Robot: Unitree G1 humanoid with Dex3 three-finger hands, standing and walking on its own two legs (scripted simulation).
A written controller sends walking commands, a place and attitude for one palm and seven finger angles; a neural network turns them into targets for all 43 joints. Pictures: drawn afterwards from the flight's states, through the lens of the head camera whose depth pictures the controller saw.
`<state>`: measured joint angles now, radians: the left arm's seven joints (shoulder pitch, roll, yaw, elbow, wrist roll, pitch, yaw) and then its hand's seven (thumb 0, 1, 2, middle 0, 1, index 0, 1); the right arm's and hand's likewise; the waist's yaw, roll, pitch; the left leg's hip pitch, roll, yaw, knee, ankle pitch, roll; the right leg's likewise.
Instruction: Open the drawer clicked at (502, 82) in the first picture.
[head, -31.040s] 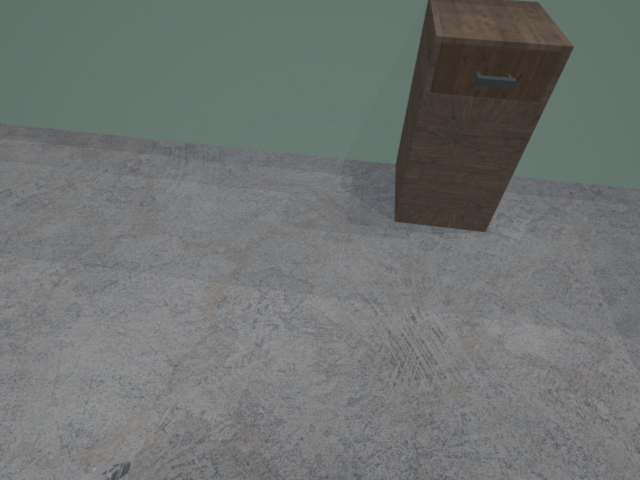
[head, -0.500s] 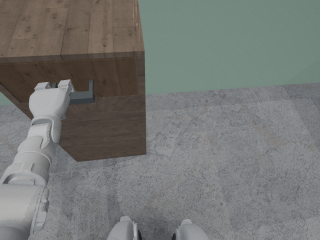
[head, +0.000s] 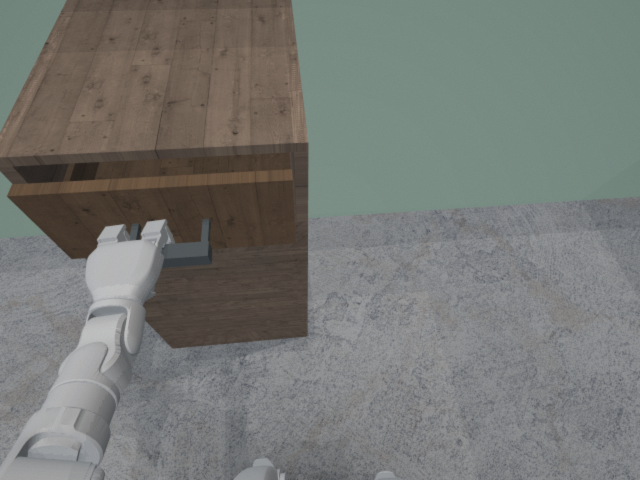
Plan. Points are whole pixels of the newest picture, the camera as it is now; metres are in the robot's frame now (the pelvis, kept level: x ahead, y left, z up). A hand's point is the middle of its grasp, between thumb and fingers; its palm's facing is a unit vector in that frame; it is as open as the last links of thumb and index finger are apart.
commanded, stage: pull the drawer open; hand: left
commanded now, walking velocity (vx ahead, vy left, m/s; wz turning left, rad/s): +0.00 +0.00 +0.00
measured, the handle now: (169, 242) +0.43 +0.23 -0.02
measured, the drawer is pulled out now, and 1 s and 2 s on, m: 0.05 0.16 0.28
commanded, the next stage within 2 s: none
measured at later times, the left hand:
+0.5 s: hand (138, 330) +0.31 +0.25 -0.04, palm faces -0.05 -0.07 -1.00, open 5.7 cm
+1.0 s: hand (133, 365) +0.26 +0.24 -0.04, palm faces -0.04 -0.08 -1.00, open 5.7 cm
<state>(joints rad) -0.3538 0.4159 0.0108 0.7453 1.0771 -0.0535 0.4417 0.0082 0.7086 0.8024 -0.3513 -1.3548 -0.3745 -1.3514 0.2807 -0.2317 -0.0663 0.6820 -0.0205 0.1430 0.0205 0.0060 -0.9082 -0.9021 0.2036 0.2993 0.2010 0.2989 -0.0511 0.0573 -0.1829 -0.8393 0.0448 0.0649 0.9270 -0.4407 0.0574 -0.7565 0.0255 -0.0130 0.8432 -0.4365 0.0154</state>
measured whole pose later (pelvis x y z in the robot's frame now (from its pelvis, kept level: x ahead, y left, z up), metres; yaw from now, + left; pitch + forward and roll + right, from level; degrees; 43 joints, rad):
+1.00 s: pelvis +0.00 -0.02 +0.00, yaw +1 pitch +15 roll -2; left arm 0.08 0.36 0.00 0.37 1.06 0.00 0.46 0.02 0.72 0.77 -0.33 -1.35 -0.38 -1.35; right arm 0.21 -0.24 -0.05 0.62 -0.02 0.10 0.01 0.01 -0.91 -0.90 0.20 0.30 0.20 0.30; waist -0.02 0.06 -0.17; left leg -0.75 0.05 0.06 0.93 -0.44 0.03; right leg -0.68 0.03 -0.02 0.88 -0.46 -0.01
